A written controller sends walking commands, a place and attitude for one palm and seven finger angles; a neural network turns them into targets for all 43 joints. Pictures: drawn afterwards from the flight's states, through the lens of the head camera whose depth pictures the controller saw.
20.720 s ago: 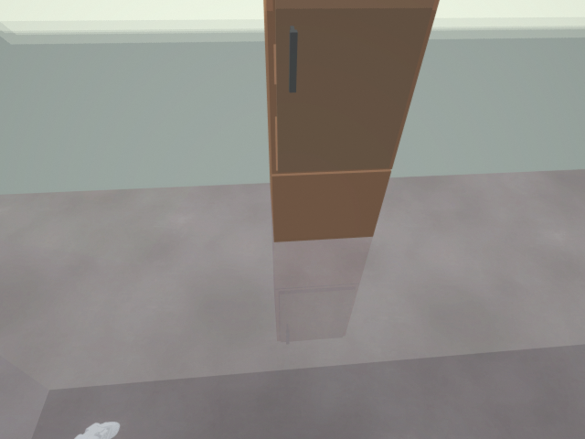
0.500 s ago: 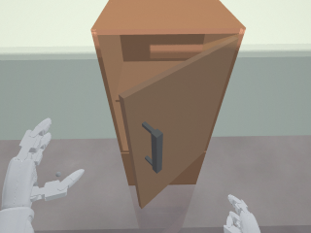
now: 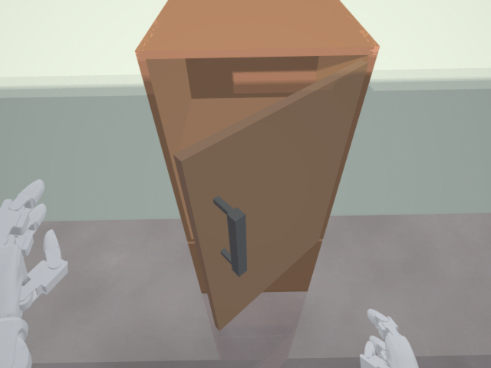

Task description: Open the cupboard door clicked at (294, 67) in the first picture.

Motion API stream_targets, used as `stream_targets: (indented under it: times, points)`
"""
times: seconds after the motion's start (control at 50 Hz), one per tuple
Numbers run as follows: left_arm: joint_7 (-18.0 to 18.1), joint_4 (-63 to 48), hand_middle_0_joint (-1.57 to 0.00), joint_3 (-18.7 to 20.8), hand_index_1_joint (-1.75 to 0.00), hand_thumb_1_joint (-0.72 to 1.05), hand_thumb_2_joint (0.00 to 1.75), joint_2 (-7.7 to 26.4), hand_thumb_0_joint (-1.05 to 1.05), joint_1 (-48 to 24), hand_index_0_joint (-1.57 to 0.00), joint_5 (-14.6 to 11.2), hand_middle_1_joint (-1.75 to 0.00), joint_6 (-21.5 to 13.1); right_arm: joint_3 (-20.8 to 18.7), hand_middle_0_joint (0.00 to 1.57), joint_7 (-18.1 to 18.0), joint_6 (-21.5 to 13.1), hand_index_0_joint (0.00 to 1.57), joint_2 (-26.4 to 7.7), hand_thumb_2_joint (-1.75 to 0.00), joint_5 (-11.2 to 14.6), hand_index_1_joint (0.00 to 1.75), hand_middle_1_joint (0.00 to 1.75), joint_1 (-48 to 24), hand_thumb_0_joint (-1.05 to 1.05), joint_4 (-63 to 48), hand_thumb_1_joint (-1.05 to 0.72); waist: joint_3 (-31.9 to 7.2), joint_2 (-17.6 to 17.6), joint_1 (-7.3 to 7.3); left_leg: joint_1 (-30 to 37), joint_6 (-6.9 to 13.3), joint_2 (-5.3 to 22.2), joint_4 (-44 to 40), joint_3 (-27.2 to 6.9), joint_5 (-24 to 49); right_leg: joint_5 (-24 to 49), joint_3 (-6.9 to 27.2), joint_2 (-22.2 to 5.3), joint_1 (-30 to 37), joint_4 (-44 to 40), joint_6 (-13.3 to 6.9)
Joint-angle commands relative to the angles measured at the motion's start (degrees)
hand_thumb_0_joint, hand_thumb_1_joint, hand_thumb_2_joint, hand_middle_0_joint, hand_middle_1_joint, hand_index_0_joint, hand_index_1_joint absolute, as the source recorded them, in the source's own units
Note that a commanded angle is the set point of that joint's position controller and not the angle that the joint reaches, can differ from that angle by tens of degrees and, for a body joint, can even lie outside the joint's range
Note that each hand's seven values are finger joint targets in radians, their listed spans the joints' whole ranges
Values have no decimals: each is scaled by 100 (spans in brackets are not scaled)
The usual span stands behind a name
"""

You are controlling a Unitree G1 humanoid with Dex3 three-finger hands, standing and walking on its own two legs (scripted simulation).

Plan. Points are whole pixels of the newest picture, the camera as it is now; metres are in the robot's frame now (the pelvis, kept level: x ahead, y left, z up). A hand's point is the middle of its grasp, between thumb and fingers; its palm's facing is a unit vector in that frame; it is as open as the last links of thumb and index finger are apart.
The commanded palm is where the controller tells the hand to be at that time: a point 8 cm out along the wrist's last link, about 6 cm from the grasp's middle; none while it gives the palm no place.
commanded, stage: draw the hand back to the body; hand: left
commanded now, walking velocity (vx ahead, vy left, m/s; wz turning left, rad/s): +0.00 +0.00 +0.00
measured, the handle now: (230, 238) +0.31 +0.07 +0.06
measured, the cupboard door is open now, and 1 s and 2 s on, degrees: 41 41 41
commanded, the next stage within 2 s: step back with the hand held close in 0.12 s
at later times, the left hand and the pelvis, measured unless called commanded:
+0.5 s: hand (72, 265) +0.19 +0.25 +0.14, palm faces +0.32 -0.81 -0.48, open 7.4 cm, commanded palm +0.13 +0.30 +0.17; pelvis -0.02 +0.00 +0.00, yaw -3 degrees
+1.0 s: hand out of the picture +0.05 +0.30 +0.15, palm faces +0.48 -0.76 -0.44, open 7.4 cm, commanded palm +0.00 +0.33 +0.17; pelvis -0.14 +0.03 -0.02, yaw +1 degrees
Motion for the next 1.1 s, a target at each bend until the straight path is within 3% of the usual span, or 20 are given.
stream_targets:
  times: [0.0,0.08,0.2,0.22,0.24,0.3,0.36,0.44,0.56,0.62,0.74,0.82,0.88,0.92,0.94,0.98,1.02,1.04,1.06,1.08]
  points:
    - [138,-1407,-20,785,-30,90,90,1181,0,-539,-20,6,-30,-469,-229,20,-73,-372,20,-590,-90,-8,30,30,-791,0,-926,-90,-492,170,22,501,59,51,-200,-88,1207,1391,31,22,-380,-424,-66]
    - [146,-1362,-20,724,-30,90,90,1121,0,-558,-20,18,-30,-479,-223,20,-80,-414,20,-578,-90,-12,30,30,-790,0,-887,-90,-378,328,5,525,50,42,-195,-64,1207,1379,25,23,-429,-474,-64]
    - [101,-1065,-20,692,-30,90,90,1048,0,-494,-20,-15,-30,-486,-247,20,-66,-388,20,-606,-90,-11,30,30,-804,0,-876,-90,-221,-80,4,492,79,58,-253,-65,1111,1294,26,41,-476,-526,-27]
    - [112,-1376,-20,755,-30,90,90,1170,0,-799,-20,-8,-30,-545,-257,20,-67,-408,20,-604,-90,-8,30,30,-823,0,-886,-90,-423,15,6,583,85,44,-228,-61,1160,1366,47,28,-423,-513,-30]
    - [133,-1510,-20,1466,-30,90,90,1899,0,-1187,-20,33,-30,-746,-238,20,-46,-301,20,-714,-90,50,30,30,-726,0,-1037,-90,28,-147,-212,313,165,161,32,-53,879,1978,610,-249,-1089,-804,-19]
    - [19,-953,-20,943,-30,90,90,1284,0,-320,-20,86,-30,-751,-297,20,-22,-84,20,-670,-90,24,30,30,-733,0,-990,-90,-256,-525,-263,259,123,171,241,-79,1135,2971,616,-456,-909,-532,3]
    - [11,-969,-20,835,-30,90,90,1158,0,61,-20,95,-30,-721,-364,20,-4,62,20,-716,-90,50,30,30,-717,0,-1105,-90,-734,-232,-270,332,108,293,258,-2,1841,3444,453,-477,-657,-182,77]
    - [83,-1512,-20,1134,-30,90,90,1472,0,303,-20,88,-30,-715,-412,20,-4,226,20,-694,-90,90,30,30,-708,0,-1323,-90,-1185,-373,-270,403,94,416,294,14,2405,3606,431,-388,-592,102,94]
    - [221,-2048,-20,1527,-30,90,90,1784,0,508,-20,84,-30,-815,-436,20,-41,299,20,-679,-90,72,30,30,-710,0,-1486,-90,-1151,187,-243,-230,79,474,124,-176,2067,2768,427,-277,-532,384,50]
    - [248,-1980,-20,1456,-30,90,90,1618,0,642,-20,86,-30,-884,-430,20,-20,235,20,-688,-90,78,30,30,-631,0,-1507,-90,-892,427,-264,-695,118,592,-143,-300,1292,1871,388,-123,-626,513,76]
    - [284,-1706,-20,1432,-30,90,90,1342,0,535,-20,220,-30,-1083,-459,20,-7,-52,20,-819,-90,101,30,30,-513,0,-1487,-90,-290,802,-311,-3000,458,1058,-1073,-869,-2225,469,187,166,190,1423,145]
    - [283,-1631,-20,1408,-30,90,90,1298,0,128,-20,331,-30,-1161,-496,20,-16,-236,20,-841,-90,97,30,30,-466,0,-1423,-90,-146,684,-305,-3859,560,1238,-1134,-1053,-3133,-107,136,274,459,1914,124]
    - [280,-1811,-20,1313,-30,90,90,1371,0,-32,-20,273,-30,-1209,-504,20,-9,-322,20,-718,-90,67,30,30,-339,0,-1336,-90,-131,-433,-389,-2401,180,406,188,-492,-2382,-1243,1059,-239,-1343,275,-242]
    - [341,-2008,-20,1183,-30,90,90,1419,0,-76,-20,251,-30,-1218,-514,20,38,-320,20,-622,-90,33,30,30,-172,0,-1060,-90,-285,-1370,-445,-560,-129,-141,2544,-193,-1286,-2252,2297,-1350,-3447,-1013,-798]
    - [371,-2106,-20,1118,-30,90,90,1432,0,-171,-20,274,-30,-1216,-469,20,71,-303,20,-557,-90,-15,30,30,-204,0,-947,-90,-381,-1536,-445,-378,-128,-158,3179,-266,-1158,-1764,2268,-1606,-3538,-1033,-915]
    - [421,-2154,-20,1204,-30,90,90,1506,0,-306,-20,289,-30,-1171,-391,20,58,-294,20,-495,-90,-64,30,30,-227,0,-916,-90,-564,-1448,-479,-482,-68,-27,2753,-385,-1110,-442,1711,-1482,-3016,-534,-783]
    - [419,-2180,-20,1237,-30,90,90,1565,0,-640,-20,234,-30,-1140,-324,20,-17,-288,20,-525,-90,-10,30,30,-318,0,-934,-90,-188,-810,-546,-465,-73,-97,793,-251,-808,-253,1111,-850,-2815,125,-300]
    - [428,-2282,-20,1291,-30,90,90,1571,0,-679,-20,204,-30,-1224,-345,20,-64,-345,20,-690,-90,1,30,30,-388,0,-974,-90,-7,288,-503,-917,97,404,-311,-916,-1124,-383,770,-349,-2628,1057,-67]
    - [475,-2317,-20,1417,-30,90,90,1616,0,-642,-20,269,-30,-1312,-396,20,-128,-424,20,-846,-90,-25,30,30,-565,0,-1054,-90,93,1758,-420,-1906,524,1565,-1163,-2220,-1374,-803,249,154,-2143,2509,182]
    - [529,-2258,-20,1520,-30,90,90,1584,0,-636,-20,291,-30,-1349,-360,20,-102,-539,20,-566,-90,-128,30,30,-246,0,-962,-90,-110,1787,-468,-2111,921,2104,-1450,-2699,-753,-1417,387,372,-2095,4041,152]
